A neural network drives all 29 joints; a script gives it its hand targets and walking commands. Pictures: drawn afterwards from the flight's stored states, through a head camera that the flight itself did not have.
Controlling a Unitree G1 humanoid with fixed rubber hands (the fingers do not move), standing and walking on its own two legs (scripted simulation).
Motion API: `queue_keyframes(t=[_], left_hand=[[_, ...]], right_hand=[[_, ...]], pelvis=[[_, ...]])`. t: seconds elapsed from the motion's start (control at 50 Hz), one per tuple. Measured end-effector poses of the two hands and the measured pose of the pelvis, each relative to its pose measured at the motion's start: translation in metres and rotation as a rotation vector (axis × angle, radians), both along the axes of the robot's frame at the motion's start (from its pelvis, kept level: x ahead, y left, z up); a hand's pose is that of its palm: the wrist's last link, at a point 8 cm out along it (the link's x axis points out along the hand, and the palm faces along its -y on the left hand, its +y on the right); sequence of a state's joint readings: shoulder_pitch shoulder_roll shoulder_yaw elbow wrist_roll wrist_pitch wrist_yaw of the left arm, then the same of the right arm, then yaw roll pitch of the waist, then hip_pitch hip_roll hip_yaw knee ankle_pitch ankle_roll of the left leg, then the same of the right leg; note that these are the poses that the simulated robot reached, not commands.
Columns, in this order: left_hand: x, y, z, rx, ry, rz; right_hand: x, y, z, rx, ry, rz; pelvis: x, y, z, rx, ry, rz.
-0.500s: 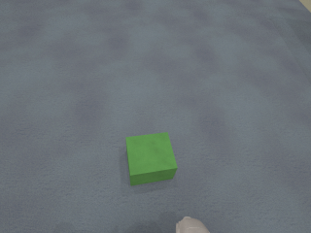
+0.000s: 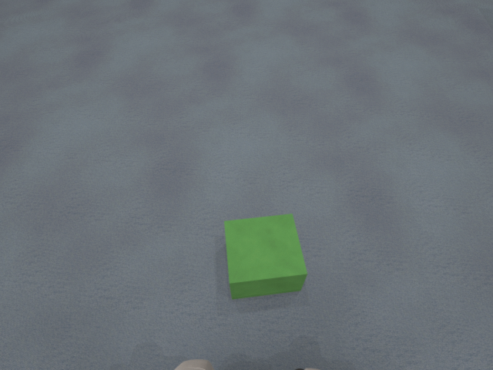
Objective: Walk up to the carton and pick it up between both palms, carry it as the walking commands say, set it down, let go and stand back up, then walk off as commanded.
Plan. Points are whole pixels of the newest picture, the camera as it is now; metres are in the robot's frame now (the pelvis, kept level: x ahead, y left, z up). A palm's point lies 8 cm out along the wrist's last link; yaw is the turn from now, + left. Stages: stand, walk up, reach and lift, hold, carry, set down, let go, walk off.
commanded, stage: walk up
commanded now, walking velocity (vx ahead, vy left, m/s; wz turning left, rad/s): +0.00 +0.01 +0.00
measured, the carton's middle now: (262, 256) +0.58 -0.02 -0.68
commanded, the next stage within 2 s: stand in 2.00 s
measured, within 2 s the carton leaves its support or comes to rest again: neither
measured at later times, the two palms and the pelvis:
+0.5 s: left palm out of the picture +0.02 +0.27 -0.13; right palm out of the picture +0.00 -0.21 -0.13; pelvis +0.00 +0.03 +0.01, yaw +0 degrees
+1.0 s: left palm out of the picture +0.02 +0.13 -0.11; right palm (438, 332) +0.21 -0.33 -0.13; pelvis +0.10 -0.09 +0.01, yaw +3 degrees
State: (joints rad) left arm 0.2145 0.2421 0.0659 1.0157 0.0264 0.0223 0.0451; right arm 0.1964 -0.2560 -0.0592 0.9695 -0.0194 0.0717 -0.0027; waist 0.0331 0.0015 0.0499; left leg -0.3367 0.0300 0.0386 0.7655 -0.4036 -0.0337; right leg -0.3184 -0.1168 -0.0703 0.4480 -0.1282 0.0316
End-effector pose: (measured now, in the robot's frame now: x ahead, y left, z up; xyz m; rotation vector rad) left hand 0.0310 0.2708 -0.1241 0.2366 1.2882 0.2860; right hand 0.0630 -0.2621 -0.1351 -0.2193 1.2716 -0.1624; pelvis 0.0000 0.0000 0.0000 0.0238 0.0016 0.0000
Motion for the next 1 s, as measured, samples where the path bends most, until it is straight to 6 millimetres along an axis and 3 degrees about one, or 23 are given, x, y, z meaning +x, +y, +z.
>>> queue_keyframes(t=[0.08,0.22,0.42,0.48,0.58,0.68,0.72,0.76,0.82,0.9,1.0], left_hand=[[-0.018,0.019,-0.022,-0.055,0.046,0.011],[-0.024,0.012,-0.024,-0.14,0.077,0.001],[-0.017,-0.007,-0.015,-0.131,0.035,-0.035],[-0.013,-0.005,-0.012,-0.13,0.047,-0.052],[0.019,-0.008,-0.002,-0.112,-0.029,-0.07],[0.049,-0.037,0.002,-0.104,-0.071,-0.079],[0.055,-0.052,-0.002,-0.087,-0.08,-0.07],[0.051,-0.067,-0.01,-0.065,-0.071,-0.051],[0.025,-0.091,-0.006,-0.07,-0.002,0.008],[0.003,-0.117,0.007,-0.081,0.055,0.073],[-0.009,-0.138,0.012,-0.095,0.127,0.125]], right_hand=[[0.002,0.024,0.005,-0.037,-0.053,0.01],[-0.009,0.06,0.019,-0.019,-0.058,0.0],[-0.028,0.073,-0.001,0.052,-0.022,-0.063],[-0.05,0.06,0.0,0.029,0.017,-0.099],[-0.101,0.017,0.014,-0.034,0.152,-0.125],[-0.114,-0.031,0.016,-0.049,0.234,-0.128],[-0.104,-0.053,0.008,-0.05,0.246,-0.116],[-0.082,-0.074,-0.004,-0.05,0.235,-0.076],[-0.018,-0.088,-0.006,-0.032,0.134,0.007],[0.068,-0.086,-0.002,0.022,-0.01,0.077],[0.146,-0.069,0.002,0.081,-0.108,0.123]], pelvis=[[-0.004,0.021,-0.008,-0.031,-0.016,-0.002],[-0.003,0.035,0.005,-0.04,-0.017,-0.006],[-0.005,0.037,0.004,-0.022,-0.024,-0.009],[-0.005,0.03,0.005,-0.032,-0.011,-0.002],[0.003,0.005,0.011,-0.055,0.007,0.032],[0.019,-0.03,0.008,-0.053,0.008,0.045],[0.028,-0.048,0.0,-0.042,0.004,0.048],[0.037,-0.065,-0.009,-0.029,-0.001,0.05],[0.051,-0.079,-0.004,-0.023,-0.01,0.06],[0.074,-0.088,0.006,-0.009,-0.016,0.054],[0.103,-0.094,0.01,-0.005,-0.016,0.052]])
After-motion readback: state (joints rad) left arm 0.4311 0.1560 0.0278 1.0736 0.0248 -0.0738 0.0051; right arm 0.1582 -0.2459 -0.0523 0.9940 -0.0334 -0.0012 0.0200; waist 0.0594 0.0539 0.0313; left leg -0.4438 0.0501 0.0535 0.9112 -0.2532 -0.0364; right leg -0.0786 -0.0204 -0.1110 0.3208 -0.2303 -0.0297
